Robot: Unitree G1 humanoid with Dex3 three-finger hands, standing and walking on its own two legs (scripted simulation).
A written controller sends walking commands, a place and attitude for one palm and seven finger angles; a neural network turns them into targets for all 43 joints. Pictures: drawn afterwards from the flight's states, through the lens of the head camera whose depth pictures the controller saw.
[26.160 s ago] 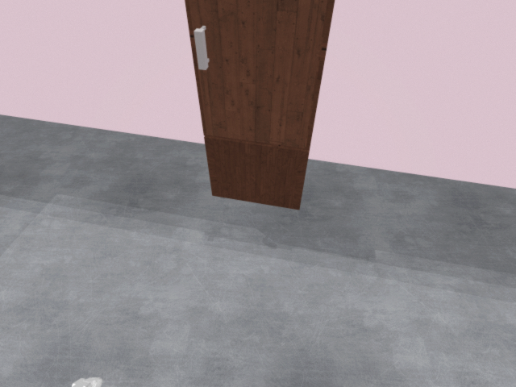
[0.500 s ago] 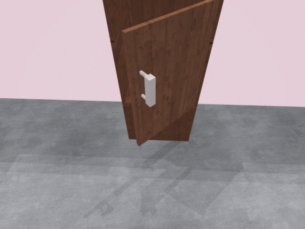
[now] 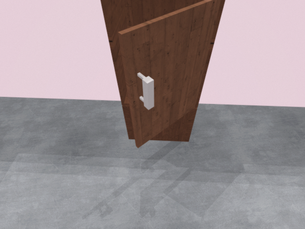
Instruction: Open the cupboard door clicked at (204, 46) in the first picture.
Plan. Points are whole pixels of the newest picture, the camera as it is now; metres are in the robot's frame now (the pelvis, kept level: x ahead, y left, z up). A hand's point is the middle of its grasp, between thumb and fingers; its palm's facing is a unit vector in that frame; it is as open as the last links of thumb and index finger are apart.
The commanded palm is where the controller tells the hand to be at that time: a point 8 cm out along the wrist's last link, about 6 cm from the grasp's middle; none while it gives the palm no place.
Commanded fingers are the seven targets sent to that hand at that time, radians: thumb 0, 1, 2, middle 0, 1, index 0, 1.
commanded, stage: look to check the result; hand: left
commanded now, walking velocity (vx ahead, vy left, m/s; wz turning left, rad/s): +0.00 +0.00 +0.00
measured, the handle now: (144, 90) +0.54 +0.06 +0.04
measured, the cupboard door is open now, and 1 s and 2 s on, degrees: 43 43 43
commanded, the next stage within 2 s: walk to a spot facing it in 0.06 s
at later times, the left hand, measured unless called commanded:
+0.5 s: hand out of the picture +0.03 +0.18 -0.18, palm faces -0.04 -0.98 -0.21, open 7.4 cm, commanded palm none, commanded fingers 0.00 0.90 0.90 -0.20 -0.30 -0.20 -0.30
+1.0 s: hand out of the picture +0.12 +0.14 -0.16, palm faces -0.34 -0.90 -0.27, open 7.4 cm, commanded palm none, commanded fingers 0.00 0.90 0.90 -0.20 -0.30 -0.20 -0.30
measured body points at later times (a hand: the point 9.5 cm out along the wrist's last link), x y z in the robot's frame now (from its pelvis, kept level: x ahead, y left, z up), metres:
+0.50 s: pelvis +0.00 +0.00 -0.01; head +0.04 -0.01 +0.44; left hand +0.03 +0.24 -0.17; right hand +0.00 -0.24 -0.17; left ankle +0.01 +0.13 -0.74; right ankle -0.04 -0.08 -0.74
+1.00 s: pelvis +0.00 -0.03 +0.00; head +0.06 -0.07 +0.44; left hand +0.14 +0.19 -0.14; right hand +0.03 -0.31 -0.15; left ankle +0.04 +0.12 -0.69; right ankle -0.04 -0.10 -0.74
